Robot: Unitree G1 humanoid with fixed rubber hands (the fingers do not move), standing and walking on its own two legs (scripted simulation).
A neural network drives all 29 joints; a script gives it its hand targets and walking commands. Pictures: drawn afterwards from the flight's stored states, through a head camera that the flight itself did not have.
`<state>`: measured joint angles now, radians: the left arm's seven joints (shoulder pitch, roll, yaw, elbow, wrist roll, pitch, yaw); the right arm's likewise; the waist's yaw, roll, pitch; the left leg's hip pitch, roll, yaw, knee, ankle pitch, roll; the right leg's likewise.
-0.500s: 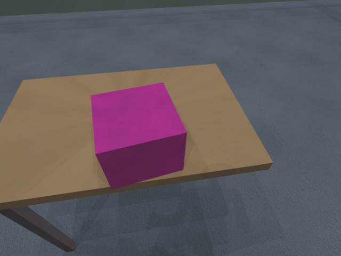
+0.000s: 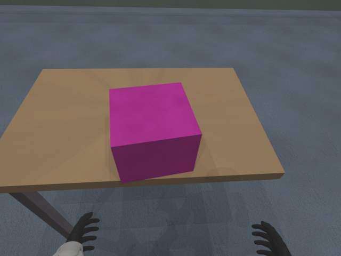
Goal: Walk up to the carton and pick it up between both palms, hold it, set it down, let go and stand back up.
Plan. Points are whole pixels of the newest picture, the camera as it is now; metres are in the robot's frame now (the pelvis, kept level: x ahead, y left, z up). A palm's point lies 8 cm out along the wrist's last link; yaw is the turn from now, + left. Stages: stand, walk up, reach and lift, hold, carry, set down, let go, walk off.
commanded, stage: reach and lift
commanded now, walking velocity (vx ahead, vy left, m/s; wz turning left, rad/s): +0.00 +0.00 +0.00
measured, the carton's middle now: (152, 131) +0.45 +0.04 +0.02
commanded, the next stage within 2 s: none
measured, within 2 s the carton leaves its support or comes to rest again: neither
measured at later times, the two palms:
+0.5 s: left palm (68, 246) +0.18 +0.22 -0.04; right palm (273, 246) +0.15 -0.23 -0.04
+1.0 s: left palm (69, 234) +0.19 +0.21 +0.00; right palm (268, 219) +0.20 -0.22 +0.00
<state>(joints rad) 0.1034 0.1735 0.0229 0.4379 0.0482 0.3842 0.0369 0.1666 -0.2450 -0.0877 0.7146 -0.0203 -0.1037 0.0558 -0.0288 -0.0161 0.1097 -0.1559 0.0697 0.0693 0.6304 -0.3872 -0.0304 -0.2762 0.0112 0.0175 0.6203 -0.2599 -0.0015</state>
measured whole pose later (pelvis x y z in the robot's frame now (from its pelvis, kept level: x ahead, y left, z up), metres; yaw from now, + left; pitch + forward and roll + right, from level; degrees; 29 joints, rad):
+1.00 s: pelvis +0.03 +0.01 +0.02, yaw +1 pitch -5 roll -1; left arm 0.33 0.09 -0.07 0.19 -0.04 -0.01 0.17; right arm 0.31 -0.27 -0.03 0.40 0.21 -0.20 0.11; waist 0.04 0.00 0.05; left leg 0.03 0.05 0.07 0.34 -0.27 -0.02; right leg -0.08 0.00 0.01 0.32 -0.15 0.01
